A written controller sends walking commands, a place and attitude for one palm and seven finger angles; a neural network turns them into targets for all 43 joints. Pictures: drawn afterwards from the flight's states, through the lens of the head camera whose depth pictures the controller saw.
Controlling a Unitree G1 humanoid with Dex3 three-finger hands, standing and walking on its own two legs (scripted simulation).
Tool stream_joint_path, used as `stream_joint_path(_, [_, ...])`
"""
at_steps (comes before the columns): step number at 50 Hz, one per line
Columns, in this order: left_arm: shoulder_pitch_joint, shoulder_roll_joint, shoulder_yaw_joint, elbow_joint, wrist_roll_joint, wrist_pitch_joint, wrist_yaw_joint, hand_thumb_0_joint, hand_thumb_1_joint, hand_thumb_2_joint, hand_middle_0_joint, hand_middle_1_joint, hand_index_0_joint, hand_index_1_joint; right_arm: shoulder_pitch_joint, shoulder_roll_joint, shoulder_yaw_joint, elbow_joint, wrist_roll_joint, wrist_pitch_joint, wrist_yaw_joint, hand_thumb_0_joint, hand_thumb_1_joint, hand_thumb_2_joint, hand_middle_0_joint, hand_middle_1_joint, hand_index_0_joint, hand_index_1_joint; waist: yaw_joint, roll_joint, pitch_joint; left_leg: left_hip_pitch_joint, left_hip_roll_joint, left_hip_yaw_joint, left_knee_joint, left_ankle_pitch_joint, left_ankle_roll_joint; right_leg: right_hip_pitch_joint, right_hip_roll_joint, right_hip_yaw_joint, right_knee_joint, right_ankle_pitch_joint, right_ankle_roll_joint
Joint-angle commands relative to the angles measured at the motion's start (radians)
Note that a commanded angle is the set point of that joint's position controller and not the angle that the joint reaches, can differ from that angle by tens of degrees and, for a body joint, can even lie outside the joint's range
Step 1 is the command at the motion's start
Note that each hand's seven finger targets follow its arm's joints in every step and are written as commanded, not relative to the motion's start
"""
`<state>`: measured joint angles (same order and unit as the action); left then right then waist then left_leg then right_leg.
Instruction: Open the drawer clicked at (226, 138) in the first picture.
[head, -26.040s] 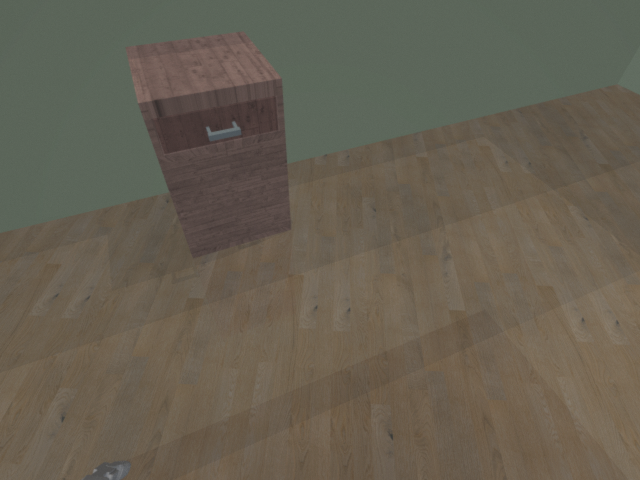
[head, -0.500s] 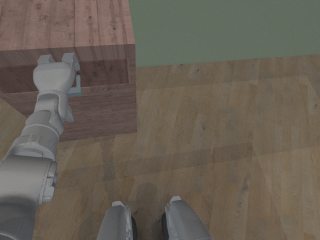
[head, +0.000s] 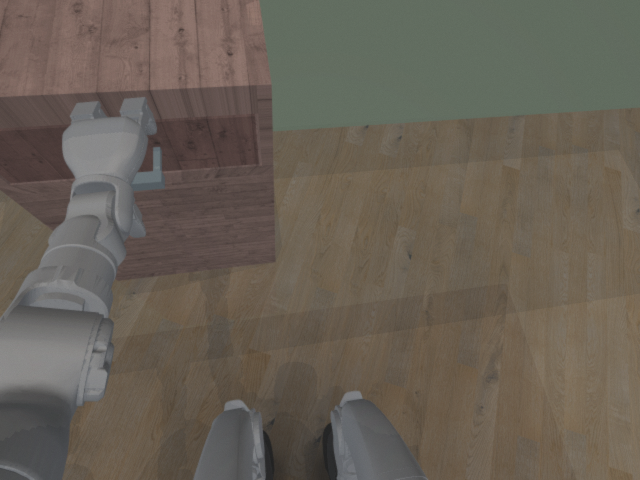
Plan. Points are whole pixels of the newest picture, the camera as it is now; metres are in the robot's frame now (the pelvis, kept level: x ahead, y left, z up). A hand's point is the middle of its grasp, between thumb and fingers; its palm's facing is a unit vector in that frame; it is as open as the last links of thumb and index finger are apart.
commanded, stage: re-aim the fingers above the handle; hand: left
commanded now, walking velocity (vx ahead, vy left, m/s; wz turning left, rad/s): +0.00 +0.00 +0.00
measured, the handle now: (127, 170) +0.56 +0.23 -0.08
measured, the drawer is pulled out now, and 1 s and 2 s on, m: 0.00 0.00 0.00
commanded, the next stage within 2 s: lower the fingers behind the handle in 1.02 s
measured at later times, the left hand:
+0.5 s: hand (115, 176) +0.51 +0.23 -0.03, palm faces -0.02 -0.07 -1.00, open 13.8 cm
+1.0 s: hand (115, 178) +0.51 +0.23 -0.03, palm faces +0.00 -0.05 -1.00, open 13.8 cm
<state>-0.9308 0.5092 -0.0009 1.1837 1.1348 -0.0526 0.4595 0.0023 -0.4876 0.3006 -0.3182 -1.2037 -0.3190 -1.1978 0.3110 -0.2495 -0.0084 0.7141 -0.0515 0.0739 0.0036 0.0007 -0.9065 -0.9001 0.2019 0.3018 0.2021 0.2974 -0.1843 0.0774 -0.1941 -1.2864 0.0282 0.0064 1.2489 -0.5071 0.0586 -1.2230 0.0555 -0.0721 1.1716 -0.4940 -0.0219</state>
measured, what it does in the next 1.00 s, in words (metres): stands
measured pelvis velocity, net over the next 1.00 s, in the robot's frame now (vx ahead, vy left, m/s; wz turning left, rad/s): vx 0.00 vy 0.01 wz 0.00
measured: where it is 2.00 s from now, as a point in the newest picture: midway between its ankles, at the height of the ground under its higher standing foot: outside the picture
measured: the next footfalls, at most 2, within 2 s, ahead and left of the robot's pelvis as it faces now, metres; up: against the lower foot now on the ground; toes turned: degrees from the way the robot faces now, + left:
none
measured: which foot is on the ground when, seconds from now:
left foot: down 0.00-1.00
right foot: down 0.00-1.00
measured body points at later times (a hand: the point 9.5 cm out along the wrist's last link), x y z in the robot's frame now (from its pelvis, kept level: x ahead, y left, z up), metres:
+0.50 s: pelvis +0.00 +0.00 -0.01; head +0.17 +0.03 +0.41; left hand +0.51 +0.23 +0.02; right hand +0.01 -0.27 -0.12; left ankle +0.03 +0.08 -0.62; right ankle +0.02 -0.11 -0.62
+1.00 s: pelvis +0.00 +0.01 +0.00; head +0.16 +0.03 +0.42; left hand +0.50 +0.23 +0.03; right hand +0.00 -0.27 -0.12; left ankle +0.03 +0.08 -0.62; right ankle +0.02 -0.11 -0.62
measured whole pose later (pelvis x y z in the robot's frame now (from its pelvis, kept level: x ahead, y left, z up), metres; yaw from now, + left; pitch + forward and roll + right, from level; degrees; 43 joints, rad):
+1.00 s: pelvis +0.00 +0.01 +0.00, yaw +0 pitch +31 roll -5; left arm -0.88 0.51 0.02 1.14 1.15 -0.08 0.50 0.00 -0.49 0.30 -0.32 -1.20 -0.32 -1.20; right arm 0.32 -0.25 -0.02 0.72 -0.06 0.09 0.01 0.00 -0.91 -0.90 0.20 0.30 0.20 0.30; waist -0.17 0.08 -0.19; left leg -1.29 0.03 0.01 1.26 -0.51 0.07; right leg -1.22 0.05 -0.06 1.18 -0.50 -0.01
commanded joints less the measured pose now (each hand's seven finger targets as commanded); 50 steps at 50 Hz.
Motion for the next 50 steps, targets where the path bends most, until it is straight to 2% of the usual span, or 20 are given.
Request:
stream_joint_path(1, [-0.342,0.298,0.078,-0.120,0.012,0.045,0.039,0.000,-0.500,0.300,-0.300,-1.200,-0.300,-1.200,0.190,-0.183,-0.048,-0.049,-0.003,0.015,-0.008,0.000,-0.900,-0.900,0.200,0.300,0.200,0.300,-0.001,0.088,-0.484,0.413,-0.014,-0.046,-0.111,0.389,-0.005,0.193,0.025,0.030,-0.123,0.297,-0.018])
stream_joint_path(3, [-0.324,0.313,0.086,-0.112,0.010,0.054,0.033,0.000,-0.500,0.300,-0.300,-1.200,-0.300,-1.200,0.189,-0.185,-0.047,-0.054,-0.002,0.019,-0.006,0.000,-0.900,-0.900,0.200,0.300,0.200,0.300,0.001,0.047,-0.479,0.397,-0.014,-0.044,-0.112,0.388,-0.003,0.223,0.026,0.031,-0.120,0.317,-0.015])
stream_joint_path(7, [-0.319,0.340,0.089,-0.122,0.002,0.058,0.017,0.000,-0.500,0.300,-0.300,-1.200,-0.300,-1.200,0.186,-0.189,-0.043,-0.070,0.006,0.021,-0.010,0.000,-0.900,-0.900,0.200,0.300,0.200,0.300,0.003,0.023,-0.493,0.352,-0.020,-0.032,-0.107,0.336,0.002,0.262,0.024,0.043,-0.124,0.303,-0.007])
stream_joint_path(11, [-0.381,0.332,0.078,-0.252,-0.016,-0.017,-0.026,0.000,-0.500,0.300,-0.300,-1.200,-0.300,-1.200,0.192,-0.184,-0.054,-0.069,0.010,0.003,-0.021,0.000,-0.900,-0.900,0.200,0.300,0.200,0.300,-0.009,0.077,-0.588,0.421,-0.012,-0.045,-0.095,0.353,0.001,0.250,0.023,0.050,-0.119,0.305,-0.006])
stream_joint_path(16, [-0.411,0.247,0.032,-0.345,-0.017,-0.103,-0.025,0.000,-0.500,0.300,-0.300,-1.200,-0.300,-1.200,0.202,-0.174,-0.074,-0.032,0.003,-0.016,-0.026,0.000,-0.900,-0.900,0.200,0.300,0.200,0.300,-0.023,0.152,-0.595,0.551,0.001,-0.085,-0.097,0.403,-0.013,0.127,0.027,0.031,-0.117,0.260,-0.016])
stream_joint_path(18, [-0.400,0.257,0.054,-0.323,-0.017,-0.105,-0.007,0.000,-0.500,0.300,-0.300,-1.200,-0.300,-1.200,0.204,-0.177,-0.077,-0.019,0.000,-0.014,-0.024,0.000,-0.900,-0.900,0.200,0.300,0.200,0.300,-0.019,0.152,-0.564,0.555,0.004,-0.091,-0.099,0.419,-0.017,0.100,0.026,0.025,-0.114,0.252,-0.020])
stream_joint_path(20, [-0.392,0.227,0.044,-0.292,-0.013,-0.089,0.022,0.000,-0.500,0.300,-0.300,-1.200,-0.300,-1.200,0.208,-0.174,-0.079,-0.012,-0.004,-0.009,-0.019,0.000,-0.900,-0.900,0.200,0.300,0.200,0.300,-0.017,0.152,-0.537,0.553,0.003,-0.097,-0.103,0.421,-0.024,0.082,0.027,0.014,-0.111,0.243,-0.023])
stream_joint_path(22, [-0.376,0.262,0.075,-0.241,-0.006,-0.059,0.050,0.000,-0.500,0.300,-0.300,-1.200,-0.300,-1.200,0.208,-0.179,-0.073,-0.011,-0.006,-0.001,-0.012,0.000,-0.900,-0.900,0.200,0.300,0.200,0.300,-0.013,0.121,-0.519,0.511,0.001,-0.086,-0.100,0.417,-0.019,0.100,0.028,0.015,-0.112,0.253,-0.021])
stream_joint_path(23, [-0.364,0.297,0.105,-0.227,-0.004,-0.042,0.059,0.000,-0.500,0.300,-0.300,-1.200,-0.300,-1.200,0.204,-0.185,-0.069,-0.012,-0.008,0.005,-0.009,0.000,-0.900,-0.900,0.200,0.300,0.200,0.300,0.004,0.120,-0.522,0.513,0.001,-0.091,-0.108,0.441,-0.023,0.112,0.026,0.013,-0.105,0.265,-0.024])
stream_joint_path(26, [-0.358,0.251,0.062,-0.177,0.012,0.020,0.073,0.000,-0.500,0.300,-0.300,-1.200,-0.300,-1.200,0.195,-0.182,-0.064,-0.030,-0.005,0.016,0.003,0.000,-0.900,-0.900,0.200,0.300,0.200,0.300,-0.002,0.132,-0.494,0.498,-0.003,-0.075,-0.119,0.425,-0.022,0.119,0.027,0.010,-0.118,0.263,-0.021])
stream_joint_path(28, [-0.313,0.279,0.082,-0.143,0.010,0.054,0.058,0.000,-0.500,0.300,-0.300,-1.200,-0.300,-1.200,0.192,-0.188,-0.058,-0.038,-0.004,0.024,0.007,0.000,-0.900,-0.900,0.200,0.300,0.200,0.300,0.014,0.104,-0.505,0.504,-0.002,-0.074,-0.127,0.449,-0.022,0.160,0.027,0.008,-0.115,0.294,-0.022])
stream_joint_path(31, [-0.317,0.280,0.071,-0.168,0.002,0.064,0.031,0.000,-0.500,0.300,-0.300,-1.200,-0.300,-1.200,0.197,-0.188,-0.059,-0.054,0.003,0.032,0.004,0.000,-0.900,-0.900,0.200,0.300,0.200,0.300,0.007,0.075,-0.547,0.506,-0.006,-0.064,-0.133,0.439,-0.014,0.213,0.028,0.018,-0.133,0.316,-0.014])
stream_joint_path(32, [-0.306,0.278,0.064,-0.153,-0.002,0.069,0.021,0.000,-0.500,0.300,-0.300,-1.200,-0.300,-1.200,0.195,-0.188,-0.056,-0.052,0.005,0.032,0.002,0.000,-0.900,-0.900,0.200,0.300,0.200,0.300,0.004,0.066,-0.504,0.489,-0.005,-0.064,-0.140,0.417,-0.013,0.216,0.028,0.016,-0.138,0.305,-0.014])
stream_joint_path(38, [-0.353,0.228,0.040,-0.280,-0.022,-0.034,-0.018,0.000,-0.500,0.300,-0.300,-1.200,-0.300,-1.200,0.185,-0.177,-0.069,-0.048,0.003,0.010,-0.016,0.000,-0.900,-0.900,0.200,0.300,0.200,0.300,-0.009,0.084,-0.521,0.556,0.005,-0.088,-0.148,0.395,-0.014,0.164,0.024,0.020,-0.145,0.252,-0.017])
stream_joint_path(42, [-0.358,0.211,0.042,-0.299,-0.004,-0.082,0.018,0.000,-0.500,0.300,-0.300,-1.200,-0.300,-1.200,0.193,-0.173,-0.078,-0.029,-0.004,0.002,-0.018,0.000,-0.900,-0.900,0.200,0.300,0.200,0.300,-0.008,0.117,-0.514,0.566,0.006,-0.096,-0.134,0.410,-0.022,0.115,0.026,0.019,-0.132,0.241,-0.023])
stream_joint_path(44, [-0.359,0.228,0.061,-0.267,0.009,-0.074,0.049,0.000,-0.500,0.300,-0.300,-1.200,-0.300,-1.200,0.196,-0.176,-0.076,-0.022,-0.008,0.006,-0.015,0.000,-0.900,-0.900,0.200,0.300,0.200,0.300,-0.007,0.118,-0.494,0.557,0.010,-0.107,-0.134,0.425,-0.029,0.084,0.025,0.011,-0.116,0.235,-0.023])
stream_joint_path(45, [-0.338,0.232,0.074,-0.246,0.007,-0.060,0.064,0.000,-0.500,0.300,-0.300,-1.200,-0.300,-1.200,0.190,-0.178,-0.075,-0.021,-0.011,0.008,-0.011,0.000,-0.900,-0.900,0.200,0.300,0.200,0.300,0.006,0.125,-0.481,0.545,0.007,-0.103,-0.131,0.420,-0.031,0.081,0.025,0.009,-0.113,0.228,-0.027])
stream_joint_path(46, [-0.346,0.232,0.072,-0.224,0.013,-0.045,0.079,0.000,-0.500,0.300,-0.300,-1.200,-0.300,-1.200,0.190,-0.179,-0.074,-0.023,-0.012,0.009,-0.006,0.000,-0.900,-0.900,0.200,0.300,0.200,0.300,-0.002,0.110,-0.480,0.527,0.006,-0.099,-0.130,0.404,-0.028,0.081,0.025,0.010,-0.117,0.222,-0.024])
stream_joint_path(47, [-0.326,0.246,0.083,-0.191,0.014,-0.023,0.091,0.000,-0.500,0.300,-0.300,-1.200,-0.300,-1.200,0.186,-0.182,-0.070,-0.024,-0.012,0.013,-0.004,0.000,-0.900,-0.900,0.200,0.300,0.200,0.300,0.007,0.097,-0.458,0.503,0.003,-0.094,-0.133,0.395,-0.028,0.094,0.025,0.008,-0.116,0.222,-0.026])
stream_joint_path(50, [-0.347,0.250,0.074,-0.184,0.017,0.026,0.101,0.000,-0.500,0.300,-0.300,-1.200,-0.300,-1.200,0.184,-0.186,-0.069,-0.034,-0.010,0.018,0.006,0.000,-0.900,-0.900,0.200,0.300,0.200,0.300,0.012,0.133,-0.506,0.531,0.002,-0.090,-0.138,0.408,-0.033,0.111,0.025,0.008,-0.114,0.233,-0.024])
